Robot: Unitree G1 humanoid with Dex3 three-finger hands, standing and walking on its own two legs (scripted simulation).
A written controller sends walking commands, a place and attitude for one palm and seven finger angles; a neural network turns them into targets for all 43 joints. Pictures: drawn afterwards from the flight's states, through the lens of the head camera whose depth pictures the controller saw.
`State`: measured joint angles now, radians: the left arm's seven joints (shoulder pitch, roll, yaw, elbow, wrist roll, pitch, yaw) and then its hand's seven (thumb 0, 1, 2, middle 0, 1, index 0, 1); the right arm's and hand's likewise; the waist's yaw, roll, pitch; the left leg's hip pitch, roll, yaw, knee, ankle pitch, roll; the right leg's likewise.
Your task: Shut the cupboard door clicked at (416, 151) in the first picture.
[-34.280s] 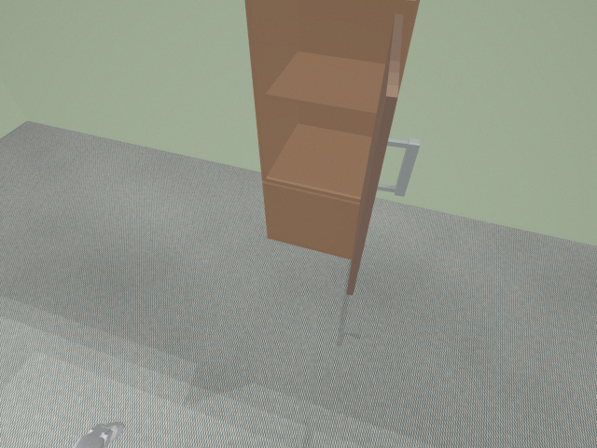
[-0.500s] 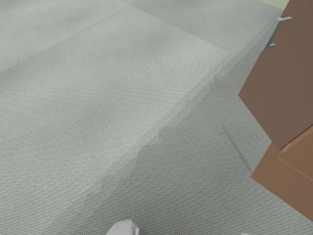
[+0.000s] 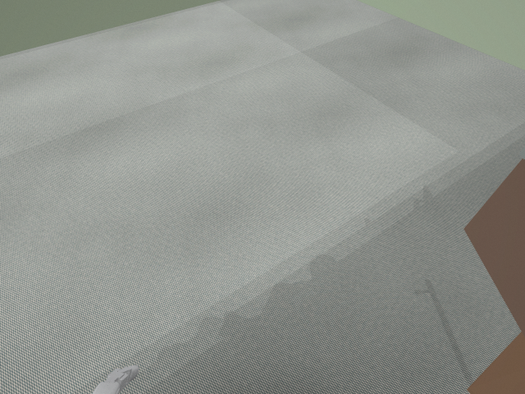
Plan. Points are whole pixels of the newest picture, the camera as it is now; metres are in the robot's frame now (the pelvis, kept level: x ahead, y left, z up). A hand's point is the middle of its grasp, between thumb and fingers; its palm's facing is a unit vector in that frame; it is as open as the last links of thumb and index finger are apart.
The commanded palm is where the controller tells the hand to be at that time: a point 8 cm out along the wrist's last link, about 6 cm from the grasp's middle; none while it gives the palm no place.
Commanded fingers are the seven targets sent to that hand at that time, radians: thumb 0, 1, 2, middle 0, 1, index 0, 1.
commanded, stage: walk to a spot facing it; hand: left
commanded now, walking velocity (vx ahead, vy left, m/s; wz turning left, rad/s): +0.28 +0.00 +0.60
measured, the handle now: out of the picture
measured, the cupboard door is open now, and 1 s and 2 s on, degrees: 60 60 60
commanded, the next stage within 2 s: turn to face it in 0.80 s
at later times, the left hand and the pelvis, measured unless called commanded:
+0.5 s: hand out of the picture +0.04 +0.25 -0.19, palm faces +0.37 -0.91 -0.17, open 7.4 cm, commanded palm none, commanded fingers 0.00 0.90 0.90 -0.20 -0.30 -0.20 -0.30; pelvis +0.15 +0.08 -0.01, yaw +19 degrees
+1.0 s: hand (108, 265) +0.39 +0.37 -0.16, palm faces +0.35 -0.93 -0.14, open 7.4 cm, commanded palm none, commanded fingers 0.00 0.90 0.90 -0.20 -0.30 -0.20 -0.30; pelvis +0.34 +0.17 +0.00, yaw +24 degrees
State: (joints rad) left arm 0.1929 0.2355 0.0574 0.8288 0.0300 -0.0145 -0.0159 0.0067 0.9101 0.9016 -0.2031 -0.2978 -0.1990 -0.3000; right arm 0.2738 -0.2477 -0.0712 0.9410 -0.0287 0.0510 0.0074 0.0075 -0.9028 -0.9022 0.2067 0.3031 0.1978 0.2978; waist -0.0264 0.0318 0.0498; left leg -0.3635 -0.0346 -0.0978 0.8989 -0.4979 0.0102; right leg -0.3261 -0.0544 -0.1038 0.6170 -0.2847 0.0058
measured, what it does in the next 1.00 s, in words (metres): walks ahead, turning left: left foot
